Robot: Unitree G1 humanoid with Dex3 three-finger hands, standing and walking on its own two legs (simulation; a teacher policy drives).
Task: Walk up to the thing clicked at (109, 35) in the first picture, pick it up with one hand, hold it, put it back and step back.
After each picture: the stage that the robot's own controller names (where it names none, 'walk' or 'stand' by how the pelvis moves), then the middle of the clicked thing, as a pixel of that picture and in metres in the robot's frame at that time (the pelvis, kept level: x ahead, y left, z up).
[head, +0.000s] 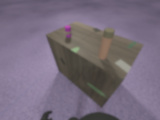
stand; (105, 45) +0.58 -0.08 +0.13
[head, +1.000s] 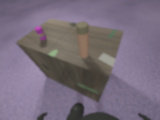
walk; (83, 42) +0.52 +0.10 +0.15
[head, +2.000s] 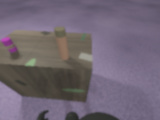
stand; (62, 45) +0.51 +0.24 +0.16
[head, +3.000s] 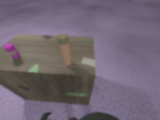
stand; (65, 51) +0.48 +0.22 +0.13
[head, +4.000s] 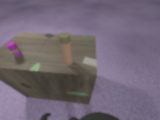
stand; (66, 50) +0.48 +0.21 +0.13
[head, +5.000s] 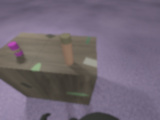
stand; (67, 51) +0.48 +0.20 +0.13
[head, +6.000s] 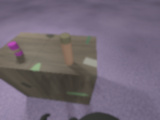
stand; (67, 50) +0.48 +0.20 +0.13
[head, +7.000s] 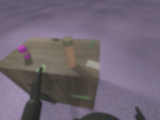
rise first; (70, 53) +0.47 +0.21 +0.13
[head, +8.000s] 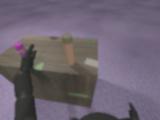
go down; (69, 51) +0.50 +0.20 +0.14
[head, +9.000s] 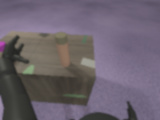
go down; (63, 51) +0.46 +0.20 +0.14
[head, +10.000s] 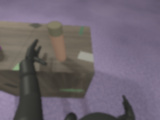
close in; (58, 44) +0.47 +0.20 +0.16
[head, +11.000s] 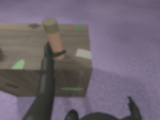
close; (55, 42) +0.48 +0.22 +0.18
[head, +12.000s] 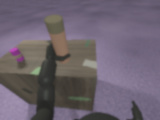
lift; (60, 44) +0.35 +0.18 +0.31
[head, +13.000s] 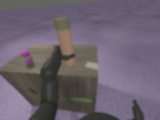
lift; (66, 44) +0.35 +0.16 +0.33
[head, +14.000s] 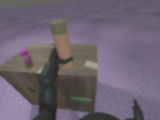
hold; (63, 47) +0.33 +0.17 +0.31
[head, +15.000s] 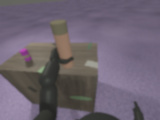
hold; (64, 47) +0.33 +0.17 +0.31
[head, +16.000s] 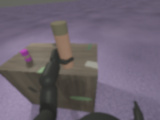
crouch; (64, 47) +0.33 +0.17 +0.31
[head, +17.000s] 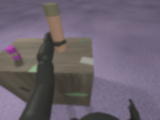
crouch; (56, 31) +0.45 +0.21 +0.32
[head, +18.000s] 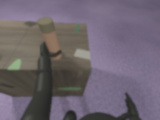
lower; (52, 42) +0.48 +0.23 +0.17
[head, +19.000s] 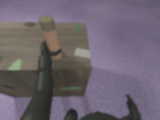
lower; (52, 40) +0.49 +0.22 +0.18
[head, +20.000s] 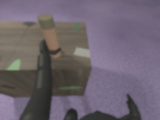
lower; (51, 39) +0.50 +0.23 +0.18
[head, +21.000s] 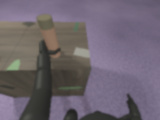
lower; (51, 39) +0.49 +0.23 +0.18
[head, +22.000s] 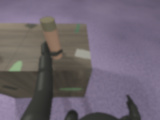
loosen; (53, 41) +0.49 +0.22 +0.18
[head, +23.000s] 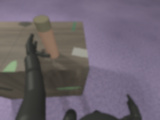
withdraw; (49, 40) +0.49 +0.23 +0.18
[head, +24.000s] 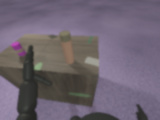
sink last; (67, 49) +0.48 +0.22 +0.16
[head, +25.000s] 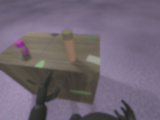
stand; (69, 47) +0.50 +0.21 +0.15
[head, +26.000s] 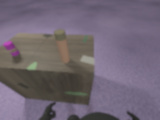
stand; (63, 48) +0.49 +0.23 +0.16
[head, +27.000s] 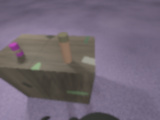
stand; (65, 49) +0.51 +0.22 +0.13
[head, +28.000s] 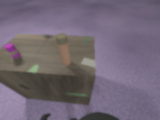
stand; (64, 51) +0.48 +0.22 +0.13
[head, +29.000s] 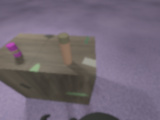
stand; (66, 50) +0.49 +0.21 +0.13
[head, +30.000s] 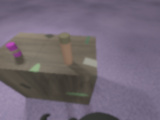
stand; (66, 50) +0.48 +0.21 +0.13
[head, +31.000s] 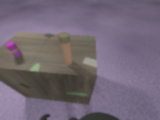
walk; (66, 50) +0.48 +0.21 +0.13
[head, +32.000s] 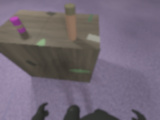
walk; (71, 24) +0.66 +0.21 +0.15
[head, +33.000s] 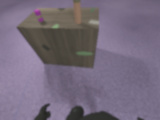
walk; (77, 10) +0.99 +0.22 +0.15
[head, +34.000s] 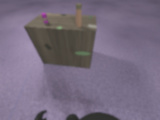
stand; (78, 15) +1.13 +0.21 +0.15
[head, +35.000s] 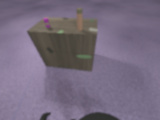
stand; (79, 20) +1.10 +0.20 +0.13
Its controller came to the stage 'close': yes
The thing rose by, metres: 0.21
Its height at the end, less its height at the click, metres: +0.00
